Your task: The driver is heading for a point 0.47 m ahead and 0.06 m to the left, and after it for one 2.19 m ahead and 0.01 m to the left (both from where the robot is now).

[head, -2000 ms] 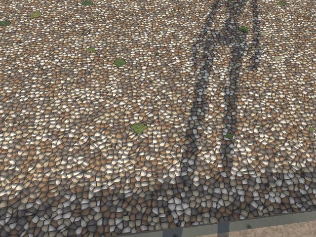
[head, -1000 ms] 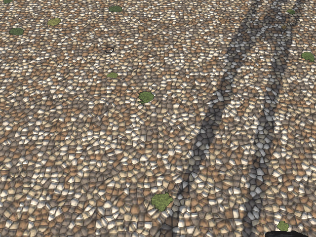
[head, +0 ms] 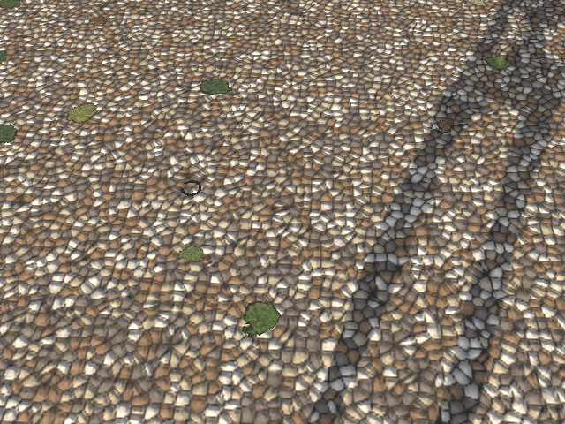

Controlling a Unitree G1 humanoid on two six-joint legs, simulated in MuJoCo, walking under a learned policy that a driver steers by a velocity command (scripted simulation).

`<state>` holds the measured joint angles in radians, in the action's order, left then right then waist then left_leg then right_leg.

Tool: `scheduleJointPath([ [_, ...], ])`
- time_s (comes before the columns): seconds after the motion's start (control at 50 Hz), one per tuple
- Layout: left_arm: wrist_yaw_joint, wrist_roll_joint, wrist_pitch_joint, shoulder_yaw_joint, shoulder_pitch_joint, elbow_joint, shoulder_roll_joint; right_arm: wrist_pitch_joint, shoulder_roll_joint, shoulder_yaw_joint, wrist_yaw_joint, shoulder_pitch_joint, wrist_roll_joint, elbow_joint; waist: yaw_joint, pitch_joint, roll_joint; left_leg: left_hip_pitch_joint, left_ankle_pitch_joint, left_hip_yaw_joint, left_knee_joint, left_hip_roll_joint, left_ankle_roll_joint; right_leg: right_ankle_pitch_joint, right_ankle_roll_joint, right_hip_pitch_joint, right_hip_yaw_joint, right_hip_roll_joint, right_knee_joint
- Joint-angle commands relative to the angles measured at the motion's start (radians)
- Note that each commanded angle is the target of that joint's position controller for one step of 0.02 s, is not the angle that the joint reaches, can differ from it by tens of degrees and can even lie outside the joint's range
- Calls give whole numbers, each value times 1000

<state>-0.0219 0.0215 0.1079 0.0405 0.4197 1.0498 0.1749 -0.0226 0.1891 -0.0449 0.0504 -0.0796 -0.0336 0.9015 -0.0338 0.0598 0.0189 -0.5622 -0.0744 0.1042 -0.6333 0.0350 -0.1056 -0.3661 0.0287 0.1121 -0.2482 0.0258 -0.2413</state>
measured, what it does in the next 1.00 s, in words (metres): walks ahead: left foot, then right foot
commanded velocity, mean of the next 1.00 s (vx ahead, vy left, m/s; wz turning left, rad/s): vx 0.50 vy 0.00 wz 0.08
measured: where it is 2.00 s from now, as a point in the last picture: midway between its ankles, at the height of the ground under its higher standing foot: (296, 210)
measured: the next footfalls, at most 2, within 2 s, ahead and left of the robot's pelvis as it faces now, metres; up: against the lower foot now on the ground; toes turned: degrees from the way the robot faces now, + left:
left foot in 0.06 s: +0.19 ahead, +0.08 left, +0.00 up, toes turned +7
right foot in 0.64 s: +0.54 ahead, +0.00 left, +0.00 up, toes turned +10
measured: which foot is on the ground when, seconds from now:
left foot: up 0.00-0.04, down 0.06-0.64, up 0.66-1.00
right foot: down 0.00-0.08, up 0.10-0.62, down 0.64-1.00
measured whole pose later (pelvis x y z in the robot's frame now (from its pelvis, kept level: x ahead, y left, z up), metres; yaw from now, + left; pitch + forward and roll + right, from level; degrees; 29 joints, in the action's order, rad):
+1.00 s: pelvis +0.55 +0.05 +0.02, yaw +1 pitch +1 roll +0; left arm 0.01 0.00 0.05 0.06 0.42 0.90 0.24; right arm -0.03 0.25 -0.02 0.02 -0.08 -0.04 0.76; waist -0.07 0.04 0.04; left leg -0.64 -0.08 -0.06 -0.77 0.09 0.05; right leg -0.19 0.11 -0.09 0.12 0.14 -0.28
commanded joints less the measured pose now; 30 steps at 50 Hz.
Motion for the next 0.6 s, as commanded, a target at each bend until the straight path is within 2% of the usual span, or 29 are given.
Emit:
scheduleJointPath([
  [0.02, -13, 5, -7, 36, 32, -24, 176, -15, 74, -22, -5, -29, -3, -51, 55, -16, -126, 88, -137, 72, 22, -84, -63, 1110, 96, 25, 31, -295, -187],
  [0.04, -12, 8, -16, 39, 23, -29, 190, -19, 91, -34, -8, -124, -2, -24, 94, -74, -127, 189, -163, 82, 52, -121, -88, 1152, 93, 20, 20, -291, -341],
  [0.06, -9, 2, -23, 40, 13, -40, 196, -27, 119, -50, -15, -259, -9, 16, 157, -148, -95, 385, -125, 49, 140, -132, -121, 1033, 70, -73, 0, -274, -559],
  [0.08, 0, -18, -22, 30, 5, -87, 157, -30, 224, -83, -29, -378, -23, 28, 202, -255, 30, 658, -247, -262, 187, 84, -208, 677, 31, -354, -11, -221, -901],
  [0.1, 18, -24, -11, 29, -5, -153, 113, -18, 295, -100, -28, -326, 0, 6, 131, -322, 226, 849, -176, -827, 339, 324, -342, -154, -17, -721, 112, 23, -1229],
  [0.12, 24, -12, -1, 36, -121, -181, 170, -6, 288, -96, -32, -308, 18, 9, 143, -252, 51, 799, -131, -735, 357, 296, -313, -81, 3, -827, 276, -46, -1231],
  [0.14, 28, -20, 12, 30, -159, -198, 149, -6, 239, -83, -40, -258, 21, 8, 117, -144, 9, 682, -63, -607, 367, 277, -280, 3, 8, -843, 277, -89, -1161],
  [0.16, 24, -18, 16, 30, -152, -189, 141, -10, 188, -69, -43, -218, 21, 5, 72, -70, -56, 562, 37, -518, 389, 225, -229, 51, 5, -792, 279, -124, -1053],
  [0.18, 22, 2, 2, 33, -153, -195, 140, -17, 159, -59, -49, -190, 28, 2, 40, -46, -52, 488, 112, -452, 399, 173, -198, 61, -8, -741, 283, -142, -987],
  [0.2, 25, 19, -20, 30, -121, -186, 127, -25, 145, -52, -53, -174, 32, -6, 16, -54, -33, 447, 153, -401, 410, 137, -185, 69, -22, -689, 283, -148, -950],
  [0.24, 32, 28, -52, 30, -123, -198, 120, -43, 166, -53, -52, -205, 40, -3, 5, -59, -17, 420, 239, -365, 415, 106, -187, 74, -49, -677, 265, -144, -895],
  [0.28, 35, 26, -67, 30, -187, -228, 120, -49, 195, -58, -51, -243, 39, -2, 16, -40, -2, 405, 236, -353, 430, 85, -176, 131, -72, -716, 250, -143, -823],
  [0.36, 42, 21, -71, 27, -344, -289, 130, -45, 190, -53, -50, -331, 37, 0, 72, -11, 31, 478, 225, -366, 448, 73, -134, 276, -85, -816, 240, -137, -647],
  [0.44, 55, 16, -63, 14, -438, -324, 119, -50, 178, -42, -56, -395, 31, 13, 111, -11, 44, 587, 333, -337, 432, 79, -97, 371, -61, -823, 220, -112, -494],
  [0.5, 60, 5, -55, 4, -511, -354, 121, -56, 181, -36, -63, -420, 18, 20, 137, 9, 50, 658, 390, -307, 435, 105, -88, 375, -20, -805, 186, -91, -394],
  [0.54, 62, 0, -49, 5, -501, -364, 133, -60, 190, -33, -68, -408, 9, 25, 116, 19, 62, 692, 466, -282, 424, 135, -78, 329, 22, -753, 183, -74, -337],
  [0.56, 60, -2, -47, 8, -458, -355, 142, -63, 197, -33, -71, -383, 6, 24, 86, 10, 66, 690, 578, -254, 392, 139, -64, 290, 46, -681, 177, -52, -310],
  [0.6, 44, -8, -44, 26, -280, -300, 180, -65, 220, -36, -74, -355, -5, 26, 6, -78, 70, 704, 855, -209, 199, 134, -37, 208, 90, -476, 160, 21, -289],
])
